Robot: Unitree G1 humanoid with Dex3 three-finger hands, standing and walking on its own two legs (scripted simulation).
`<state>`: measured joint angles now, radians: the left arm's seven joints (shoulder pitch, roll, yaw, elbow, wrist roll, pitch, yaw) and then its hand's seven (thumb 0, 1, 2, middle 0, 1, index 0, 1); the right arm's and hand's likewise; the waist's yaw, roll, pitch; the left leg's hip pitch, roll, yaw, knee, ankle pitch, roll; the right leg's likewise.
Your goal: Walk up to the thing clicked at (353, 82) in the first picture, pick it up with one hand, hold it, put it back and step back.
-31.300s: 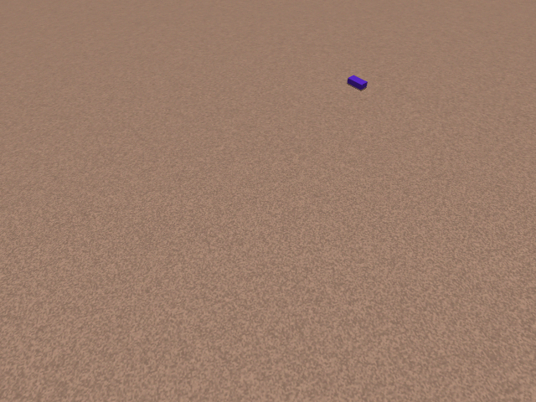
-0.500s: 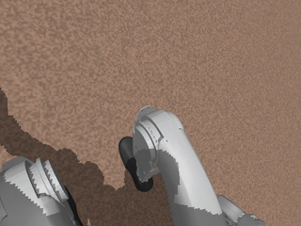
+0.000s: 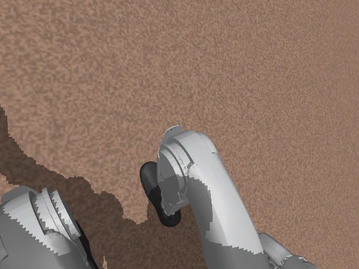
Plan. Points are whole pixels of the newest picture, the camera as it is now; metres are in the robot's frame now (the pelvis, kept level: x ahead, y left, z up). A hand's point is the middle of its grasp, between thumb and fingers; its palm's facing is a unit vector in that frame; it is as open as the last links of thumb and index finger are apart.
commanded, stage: withdraw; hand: left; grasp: from above
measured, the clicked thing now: out of the picture +0.47 +0.29 -0.30
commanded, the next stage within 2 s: home in 0.68 s
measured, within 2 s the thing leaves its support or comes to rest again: neither
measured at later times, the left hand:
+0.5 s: hand out of the picture +0.46 +0.31 -0.09, palm faces -0.44 -0.11 -0.89, open 13.5 cm
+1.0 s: hand out of the picture +0.46 +0.30 -0.16, palm faces -0.38 -0.16 -0.91, open 12.4 cm
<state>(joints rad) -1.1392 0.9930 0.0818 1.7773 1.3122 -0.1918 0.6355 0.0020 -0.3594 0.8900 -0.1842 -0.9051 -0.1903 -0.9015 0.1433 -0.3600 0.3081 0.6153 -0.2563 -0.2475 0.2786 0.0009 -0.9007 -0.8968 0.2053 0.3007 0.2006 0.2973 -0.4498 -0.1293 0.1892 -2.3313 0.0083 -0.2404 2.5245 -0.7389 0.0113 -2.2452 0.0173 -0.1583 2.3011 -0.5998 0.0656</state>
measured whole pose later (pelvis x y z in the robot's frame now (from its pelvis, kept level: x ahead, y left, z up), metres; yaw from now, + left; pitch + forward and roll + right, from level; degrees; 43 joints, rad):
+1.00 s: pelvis +0.00 -0.01 +0.01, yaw +7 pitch +35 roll -8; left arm -1.05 0.71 0.07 1.47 1.21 -0.14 0.43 0.00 -0.15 0.90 -0.25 -0.69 -0.23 -0.71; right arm 0.24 -0.29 0.11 0.70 -0.16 -0.08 0.13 0.00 -0.89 -0.89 0.21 0.30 0.20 0.30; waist -0.32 0.00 -0.02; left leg -2.35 -0.01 -0.12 2.42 -0.69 0.00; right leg -2.31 -0.02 -0.06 2.31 -0.61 0.03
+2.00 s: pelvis +0.06 +0.00 +0.34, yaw +13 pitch +20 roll -3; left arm 0.21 0.23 0.06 0.11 -0.05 0.39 0.09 0.01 0.90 0.90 -0.20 -0.30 -0.20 -0.30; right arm 0.22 -0.20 0.06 0.55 0.04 -0.13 -0.14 0.01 -0.90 -0.90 0.21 0.30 0.20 0.30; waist -0.07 0.04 -0.19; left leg -1.08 0.02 -0.07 1.30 -0.57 -0.01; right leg -1.06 -0.02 -0.06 1.23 -0.51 0.01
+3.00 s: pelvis +0.09 +0.01 +0.40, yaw +14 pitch +11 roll -3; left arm 0.49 0.23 0.04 -0.13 -0.05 0.44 0.02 0.01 0.90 0.90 -0.20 -0.30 -0.20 -0.30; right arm 0.30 -0.22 0.03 0.55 0.00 -0.23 -0.18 0.02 -0.90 -0.90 0.21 0.30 0.20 0.30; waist -0.04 0.05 -0.16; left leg -0.68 0.03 -0.05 1.01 -0.52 0.00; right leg -0.66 -0.01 -0.05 0.93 -0.45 0.03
